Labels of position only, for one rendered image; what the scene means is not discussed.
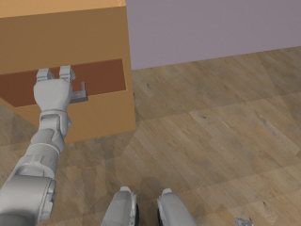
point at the robot left forearm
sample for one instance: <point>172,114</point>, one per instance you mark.
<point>44,150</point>

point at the right robot thigh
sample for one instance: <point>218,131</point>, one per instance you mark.
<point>173,210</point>

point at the left robot upper arm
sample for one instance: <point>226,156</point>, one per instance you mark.
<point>27,200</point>

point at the left robot hand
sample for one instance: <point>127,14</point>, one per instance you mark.
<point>52,93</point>

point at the cabinet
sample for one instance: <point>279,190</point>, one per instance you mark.
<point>43,34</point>

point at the robot right shin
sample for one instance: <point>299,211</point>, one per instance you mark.
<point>167,190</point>

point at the drawer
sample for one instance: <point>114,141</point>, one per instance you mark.
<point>100,77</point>

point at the handle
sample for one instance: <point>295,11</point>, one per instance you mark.
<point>80,95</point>

